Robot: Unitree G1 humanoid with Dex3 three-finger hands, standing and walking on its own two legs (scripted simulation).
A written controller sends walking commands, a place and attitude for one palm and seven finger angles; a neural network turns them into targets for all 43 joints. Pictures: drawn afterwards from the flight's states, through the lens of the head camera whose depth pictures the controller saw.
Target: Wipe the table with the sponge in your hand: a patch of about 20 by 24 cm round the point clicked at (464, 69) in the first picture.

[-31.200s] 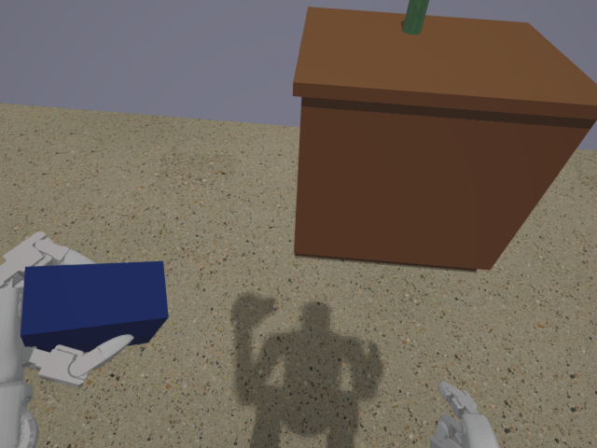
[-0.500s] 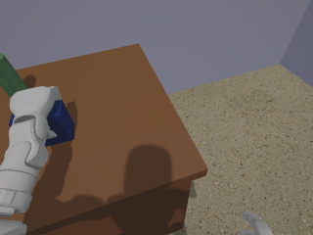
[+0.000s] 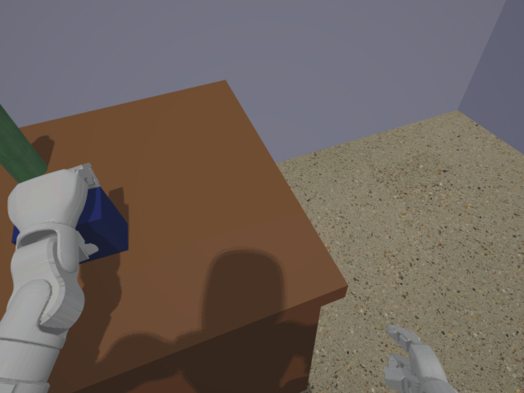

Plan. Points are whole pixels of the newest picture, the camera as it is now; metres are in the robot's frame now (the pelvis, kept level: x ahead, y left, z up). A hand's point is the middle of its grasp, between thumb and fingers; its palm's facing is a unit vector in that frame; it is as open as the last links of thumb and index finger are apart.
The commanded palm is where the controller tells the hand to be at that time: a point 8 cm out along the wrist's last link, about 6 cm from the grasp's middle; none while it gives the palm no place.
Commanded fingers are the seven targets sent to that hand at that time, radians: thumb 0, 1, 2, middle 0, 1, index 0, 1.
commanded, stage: wipe back along the middle lane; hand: left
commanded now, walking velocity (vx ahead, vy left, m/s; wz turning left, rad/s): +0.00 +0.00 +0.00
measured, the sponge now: (83, 237) +0.30 +0.32 +0.09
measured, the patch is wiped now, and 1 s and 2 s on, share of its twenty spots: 0.75 0.90 0.95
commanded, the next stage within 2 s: slide across to the third lane in 0.90 s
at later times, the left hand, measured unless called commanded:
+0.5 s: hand (80, 251) +0.24 +0.27 +0.14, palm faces +0.26 -0.09 -0.96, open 9.8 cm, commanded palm +0.19 +0.25 +0.14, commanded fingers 0.00 0.10 1.30 -1.20 -1.60 -1.20 -1.60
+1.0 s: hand (83, 274) +0.21 +0.25 +0.14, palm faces +0.28 -0.12 -0.95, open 9.7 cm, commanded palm +0.16 +0.23 +0.14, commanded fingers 0.00 0.10 1.30 -1.20 -1.60 -1.20 -1.60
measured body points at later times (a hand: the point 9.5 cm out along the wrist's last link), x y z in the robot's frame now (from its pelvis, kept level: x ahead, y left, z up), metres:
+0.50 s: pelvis +0.00 -0.01 +0.00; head +0.00 -0.04 +0.45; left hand +0.23 +0.27 +0.19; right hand +0.23 -0.21 -0.09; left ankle -0.03 +0.09 -0.74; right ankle -0.04 -0.15 -0.74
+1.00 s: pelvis +0.00 -0.02 +0.00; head -0.01 -0.06 +0.44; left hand +0.19 +0.25 +0.19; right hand +0.21 -0.24 -0.09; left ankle -0.03 +0.09 -0.74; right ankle -0.04 -0.15 -0.74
